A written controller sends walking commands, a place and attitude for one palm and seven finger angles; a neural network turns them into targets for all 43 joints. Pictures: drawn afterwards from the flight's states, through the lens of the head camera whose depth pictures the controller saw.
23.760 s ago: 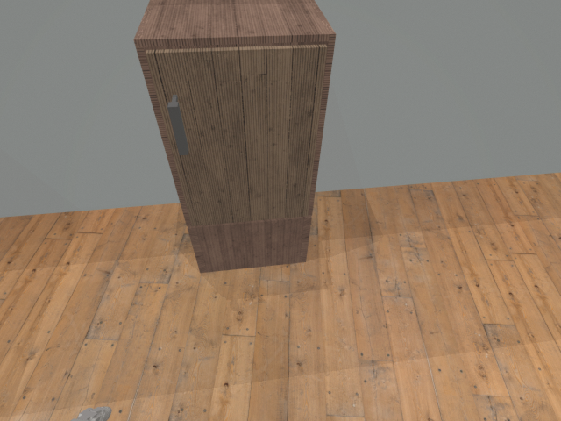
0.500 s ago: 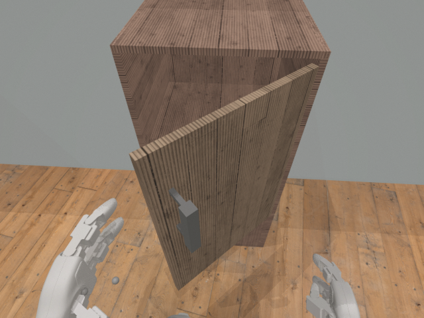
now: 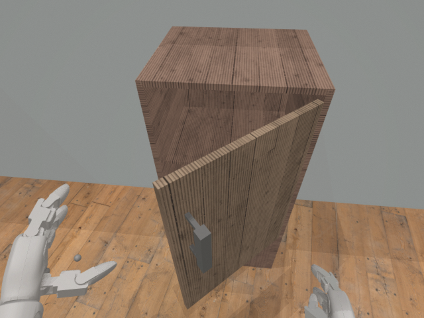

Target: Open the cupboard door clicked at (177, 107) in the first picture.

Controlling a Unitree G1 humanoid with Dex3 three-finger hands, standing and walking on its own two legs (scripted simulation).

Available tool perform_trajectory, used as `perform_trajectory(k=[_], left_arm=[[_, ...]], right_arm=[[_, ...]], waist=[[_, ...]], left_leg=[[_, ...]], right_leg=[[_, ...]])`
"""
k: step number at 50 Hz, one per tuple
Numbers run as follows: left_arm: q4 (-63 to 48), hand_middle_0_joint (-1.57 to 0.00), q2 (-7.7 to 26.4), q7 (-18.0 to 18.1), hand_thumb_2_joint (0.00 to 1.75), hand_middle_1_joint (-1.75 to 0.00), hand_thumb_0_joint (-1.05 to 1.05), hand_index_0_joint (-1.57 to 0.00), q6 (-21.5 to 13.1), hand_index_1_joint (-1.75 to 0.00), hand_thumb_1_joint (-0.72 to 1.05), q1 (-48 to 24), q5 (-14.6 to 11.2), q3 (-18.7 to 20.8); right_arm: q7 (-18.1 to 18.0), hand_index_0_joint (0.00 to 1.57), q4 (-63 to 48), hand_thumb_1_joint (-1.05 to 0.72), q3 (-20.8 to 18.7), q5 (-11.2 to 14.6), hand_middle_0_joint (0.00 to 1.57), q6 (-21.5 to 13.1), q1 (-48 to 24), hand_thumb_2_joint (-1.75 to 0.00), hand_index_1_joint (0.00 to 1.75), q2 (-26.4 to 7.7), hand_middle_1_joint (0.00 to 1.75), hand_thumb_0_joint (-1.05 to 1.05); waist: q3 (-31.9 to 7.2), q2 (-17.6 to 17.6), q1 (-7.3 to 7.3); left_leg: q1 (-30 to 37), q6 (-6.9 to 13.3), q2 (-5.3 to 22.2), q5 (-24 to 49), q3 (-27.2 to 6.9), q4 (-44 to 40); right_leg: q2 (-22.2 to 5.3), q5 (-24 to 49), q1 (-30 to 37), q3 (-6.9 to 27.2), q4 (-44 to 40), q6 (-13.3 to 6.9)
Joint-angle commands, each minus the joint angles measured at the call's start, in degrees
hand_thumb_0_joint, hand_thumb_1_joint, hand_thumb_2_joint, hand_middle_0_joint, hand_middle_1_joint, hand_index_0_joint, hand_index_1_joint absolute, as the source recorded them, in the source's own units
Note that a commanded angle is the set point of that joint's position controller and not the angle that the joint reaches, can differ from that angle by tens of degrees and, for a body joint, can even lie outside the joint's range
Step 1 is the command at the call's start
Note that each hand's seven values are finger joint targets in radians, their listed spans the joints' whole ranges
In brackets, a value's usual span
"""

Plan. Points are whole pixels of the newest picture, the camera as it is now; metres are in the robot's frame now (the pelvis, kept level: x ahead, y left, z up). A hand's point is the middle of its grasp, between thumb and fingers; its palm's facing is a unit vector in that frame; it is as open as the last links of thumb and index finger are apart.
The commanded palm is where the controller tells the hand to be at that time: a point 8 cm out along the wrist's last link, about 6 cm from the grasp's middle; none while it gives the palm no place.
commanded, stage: draw the hand back to the body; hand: left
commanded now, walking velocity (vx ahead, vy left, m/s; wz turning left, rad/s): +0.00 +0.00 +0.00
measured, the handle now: (197, 242) +0.27 +0.07 +0.01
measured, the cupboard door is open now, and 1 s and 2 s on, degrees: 42 42 42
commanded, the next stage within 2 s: step back with the hand held close in 0.72 s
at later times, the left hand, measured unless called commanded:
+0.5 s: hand (53, 207) +0.21 +0.25 +0.19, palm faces +0.46 -0.80 -0.39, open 7.8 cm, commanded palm +0.15 +0.29 +0.19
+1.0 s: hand (64, 216) +0.20 +0.23 +0.18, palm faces +0.40 -0.80 -0.45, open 7.4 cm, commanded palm +0.14 +0.27 +0.20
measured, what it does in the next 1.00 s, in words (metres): stands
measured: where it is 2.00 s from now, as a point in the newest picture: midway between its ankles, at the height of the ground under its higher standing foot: outside the picture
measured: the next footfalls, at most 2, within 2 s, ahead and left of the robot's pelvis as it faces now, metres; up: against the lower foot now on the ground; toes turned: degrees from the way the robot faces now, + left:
none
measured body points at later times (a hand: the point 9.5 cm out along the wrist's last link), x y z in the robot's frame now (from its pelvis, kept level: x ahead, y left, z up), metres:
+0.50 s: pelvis +0.01 -0.01 +0.02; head -0.01 -0.03 +0.47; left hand +0.18 +0.29 +0.21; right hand +0.20 -0.23 -0.06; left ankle +0.00 +0.10 -0.72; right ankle -0.02 -0.13 -0.72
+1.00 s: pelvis +0.00 -0.03 +0.03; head +0.00 -0.04 +0.48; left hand +0.17 +0.27 +0.20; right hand +0.19 -0.26 -0.06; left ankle +0.00 +0.10 -0.72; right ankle -0.02 -0.13 -0.72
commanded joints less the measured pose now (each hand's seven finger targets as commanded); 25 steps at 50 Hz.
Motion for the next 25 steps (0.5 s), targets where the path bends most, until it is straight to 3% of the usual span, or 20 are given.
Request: perform_trajectory(k=[1, 2, 7, 13, 17, 20, 22, 25], left_arm=[[-12.2, -0.18, 7.4, 1.2, 0.66, -0.30, 0.00, -0.18, -4.2, -0.30, 0.34, -5.2, 0.1, 7.6], [-11.1, -0.18, 7.7, 1.2, 0.68, -0.30, 0.00, -0.18, -4.4, -0.30, 0.37, -5.6, 0.0, 8.4], [-10.0, -0.19, 9.3, 0.9, 0.75, -0.30, 0.00, -0.19, -5.0, -0.30, 0.55, -8.7, -0.4, 11.7], [-11.4, -0.19, 11.5, 0.7, 0.84, -0.30, 0.00, -0.19, -5.9, -0.30, 0.76, -13.3, -0.8, 15.8], [-9.2, -0.20, 12.7, 0.5, 0.90, -0.30, 0.00, -0.20, -6.1, -0.30, 0.90, -15.3, -1.3, 18.3], [-5.2, -0.20, 8.4, -0.7, 0.90, -0.30, 0.00, -0.20, -5.6, -0.30, 0.90, -12.4, -1.7, 14.9], [-3.9, -0.20, 7.8, -1.1, 0.90, -0.30, 0.00, -0.20, -5.6, -0.30, 0.90, -12.4, -1.7, 14.1], [-7.0, -0.20, 9.9, -1.1, 0.90, -0.30, 0.00, -0.20, -6.1, -0.30, 0.90, -14.4, -1.5, 15.2]], right_arm=[[-0.1, 0.20, -7.8, -0.90, -2.9, -0.6, 0.20, -4.6, -7.9, -0.90, 0.30, -6.1, 0.30, 0.00], [0.0, 0.20, -7.2, -0.90, -3.1, -0.7, 0.20, -4.7, -8.0, -0.90, 0.30, -6.4, 0.30, 0.00], [0.5, 0.20, -5.4, -0.90, -3.4, -1.0, 0.20, -4.8, -9.7, -0.90, 0.30, -6.8, 0.30, 0.00], [1.0, 0.20, -3.9, -0.90, -3.7, -1.4, 0.20, -4.8, -10.4, -0.90, 0.30, -6.7, 0.30, 0.00], [1.3, 0.20, -2.7, -0.90, -4.1, -1.6, 0.20, -4.4, -11.2, -0.90, 0.30, -6.8, 0.30, 0.00], [1.9, 0.20, -2.5, -0.90, -4.5, -1.4, 0.20, -3.3, -11.0, -0.90, 0.30, -6.9, 0.30, 0.00], [2.1, 0.20, -2.3, -0.90, -4.9, -1.4, 0.20, -2.8, -11.4, -0.90, 0.30, -7.2, 0.30, 0.00], [2.1, 0.20, -2.7, -0.90, -5.1, -1.6, 0.20, -2.4, -11.8, -0.90, 0.30, -7.2, 0.30, 0.00]], waist=[[0.8, 1.5, 0.00], [0.8, -0.3, 0.17], [1.6, -1.3, 0.77], [0.5, 3.0, 1.16], [1.3, 1.1, 1.36], [3.1, -1.3, 0.83], [3.7, -1.4, 0.84], [1.1, -1.3, 0.99]], left_leg=[[6.0, -0.9, 1.2, 13.3, -2.6, -12.6], [6.4, -1.0, 1.4, 14.3, -2.9, -13.5], [9.1, -1.0, 1.4, 17.0, -2.4, -16.5], [13.2, -1.4, 1.4, 22.3, -1.5, -18.6], [14.2, -1.4, 1.4, 23.6, -1.2, -19.5], [14.8, -1.0, 1.6, 24.4, -0.4, -20.0], [15.1, -0.9, 1.4, 23.9, -0.2, -20.3], [16.3, -0.5, 1.1, 23.1, 0.1, -20.4]], right_leg=[[0.6, 10.3, 1.8, -0.3, -9.3, -2.2], [0.6, 11.1, 3.1, -0.5, -9.8, -2.3], [0.8, 13.7, 7.0, -0.3, -12.6, -2.4], [0.6, 18.1, 10.8, 0.2, -14.5, -2.4], [0.9, 20.0, 12.1, 0.1, -16.2, -2.5], [0.9, 21.0, 11.5, 0.3, -17.0, -1.9], [0.9, 21.2, 11.8, 0.4, -17.9, -2.0], [0.9, 21.2, 12.8, 0.8, -18.3, -1.7]])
